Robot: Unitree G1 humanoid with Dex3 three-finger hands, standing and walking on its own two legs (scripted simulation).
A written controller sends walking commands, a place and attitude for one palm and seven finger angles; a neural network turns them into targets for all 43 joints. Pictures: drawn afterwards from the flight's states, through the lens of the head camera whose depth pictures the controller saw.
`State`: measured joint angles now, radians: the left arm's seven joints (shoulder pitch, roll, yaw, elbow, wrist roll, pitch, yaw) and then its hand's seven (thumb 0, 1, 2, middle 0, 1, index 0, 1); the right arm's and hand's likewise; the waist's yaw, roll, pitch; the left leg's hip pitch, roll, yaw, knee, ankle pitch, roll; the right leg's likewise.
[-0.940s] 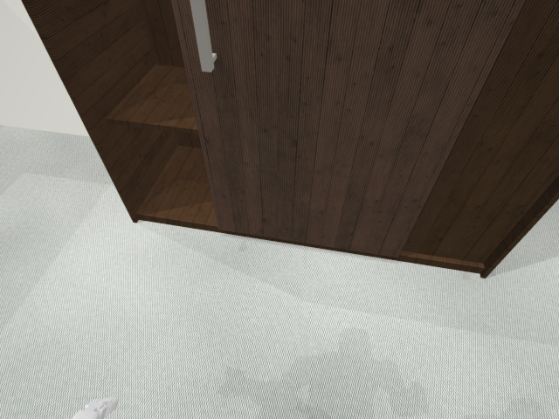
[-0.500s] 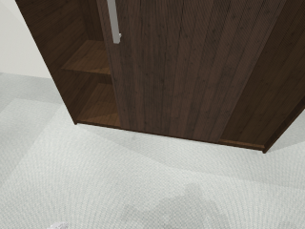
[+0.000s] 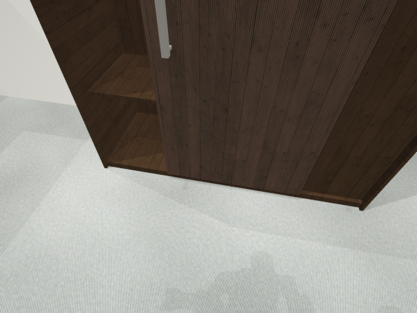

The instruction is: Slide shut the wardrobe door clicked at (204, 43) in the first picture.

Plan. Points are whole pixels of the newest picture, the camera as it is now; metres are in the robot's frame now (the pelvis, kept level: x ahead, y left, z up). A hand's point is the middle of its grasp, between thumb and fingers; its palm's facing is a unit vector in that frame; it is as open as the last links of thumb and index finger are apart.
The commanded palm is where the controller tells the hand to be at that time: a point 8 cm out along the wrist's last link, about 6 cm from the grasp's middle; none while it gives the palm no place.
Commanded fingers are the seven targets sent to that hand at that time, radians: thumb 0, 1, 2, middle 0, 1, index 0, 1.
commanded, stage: look at it before walking up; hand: right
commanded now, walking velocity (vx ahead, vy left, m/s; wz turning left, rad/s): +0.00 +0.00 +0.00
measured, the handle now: (163, 13) +0.94 +0.20 +0.18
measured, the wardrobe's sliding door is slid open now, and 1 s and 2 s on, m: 0.41 0.41 0.41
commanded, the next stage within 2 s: walk to a spot facing it in 0.50 s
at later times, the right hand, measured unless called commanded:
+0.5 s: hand out of the picture +0.07 -0.25 -0.16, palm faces -0.02 +0.94 -0.33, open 7.3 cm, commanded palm none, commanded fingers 0.00 -0.90 -0.90 0.20 0.30 0.20 0.30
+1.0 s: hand out of the picture +0.05 -0.19 -0.18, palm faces -0.13 +0.95 -0.28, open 7.3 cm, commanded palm none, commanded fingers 0.00 -0.90 -0.90 0.20 0.30 0.20 0.30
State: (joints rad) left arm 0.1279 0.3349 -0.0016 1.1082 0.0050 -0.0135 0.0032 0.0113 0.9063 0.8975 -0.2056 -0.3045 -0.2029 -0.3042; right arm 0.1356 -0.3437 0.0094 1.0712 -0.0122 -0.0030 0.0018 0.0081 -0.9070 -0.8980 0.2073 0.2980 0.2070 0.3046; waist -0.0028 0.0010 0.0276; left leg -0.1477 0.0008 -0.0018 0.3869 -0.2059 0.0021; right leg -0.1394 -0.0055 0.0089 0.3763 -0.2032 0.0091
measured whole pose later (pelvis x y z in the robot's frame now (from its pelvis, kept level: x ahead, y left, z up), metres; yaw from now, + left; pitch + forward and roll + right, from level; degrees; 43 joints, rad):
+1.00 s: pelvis -0.02 +0.02 -0.03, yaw +10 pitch -2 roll -1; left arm 0.16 0.23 0.04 0.97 0.01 0.03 0.02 0.01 0.91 0.90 -0.21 -0.30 -0.20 -0.30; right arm 0.26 -0.23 -0.03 0.94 -0.02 0.05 0.02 0.01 -0.91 -0.90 0.20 0.30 0.20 0.30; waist -0.03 -0.02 0.09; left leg -0.33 -0.02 0.02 0.69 -0.30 0.04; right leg -0.30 -0.09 -0.11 0.74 -0.40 0.03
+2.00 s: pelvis -0.05 -0.01 -0.02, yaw +44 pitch -1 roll +1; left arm 0.35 0.25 0.06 0.99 0.02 0.04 0.01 0.01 0.91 0.90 -0.20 -0.30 -0.20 -0.30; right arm 0.13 -0.22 -0.06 0.88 -0.02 0.02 0.04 0.01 -0.91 -0.90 0.20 0.30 0.20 0.30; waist 0.04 -0.04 0.06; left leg -0.28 0.00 0.08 0.63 -0.32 0.02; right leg -0.31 -0.16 -0.16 0.93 -0.54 0.04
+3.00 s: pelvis +0.19 +0.26 -0.03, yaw +76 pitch +0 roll +1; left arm 0.55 0.11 0.04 1.10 0.02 -0.05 0.01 0.01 0.91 0.90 -0.20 -0.30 -0.20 -0.30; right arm 0.05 -0.19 -0.07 0.90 -0.04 -0.01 0.05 0.01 -0.91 -0.90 0.20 0.30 0.20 0.30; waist 0.06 0.02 0.10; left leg -0.45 0.00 0.18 0.60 -0.18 0.10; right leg 0.04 -0.18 -0.43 0.67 -0.49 0.05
